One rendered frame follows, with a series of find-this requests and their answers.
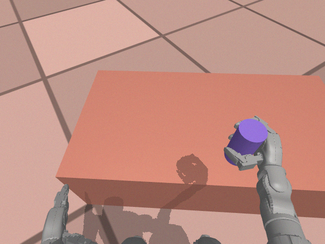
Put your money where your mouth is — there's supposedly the left robot hand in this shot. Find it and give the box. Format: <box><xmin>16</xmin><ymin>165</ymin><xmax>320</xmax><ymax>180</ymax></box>
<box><xmin>41</xmin><ymin>184</ymin><xmax>98</xmax><ymax>244</ymax></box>

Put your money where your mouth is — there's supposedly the right robot arm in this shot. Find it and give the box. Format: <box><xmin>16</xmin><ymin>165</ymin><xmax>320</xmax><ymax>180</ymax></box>
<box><xmin>256</xmin><ymin>165</ymin><xmax>311</xmax><ymax>244</ymax></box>

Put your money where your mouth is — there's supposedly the right robot hand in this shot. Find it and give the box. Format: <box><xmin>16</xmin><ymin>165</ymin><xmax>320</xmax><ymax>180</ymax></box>
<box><xmin>224</xmin><ymin>115</ymin><xmax>282</xmax><ymax>171</ymax></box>

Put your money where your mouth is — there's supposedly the can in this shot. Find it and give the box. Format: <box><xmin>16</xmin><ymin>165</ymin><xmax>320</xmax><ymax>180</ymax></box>
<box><xmin>224</xmin><ymin>119</ymin><xmax>268</xmax><ymax>166</ymax></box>

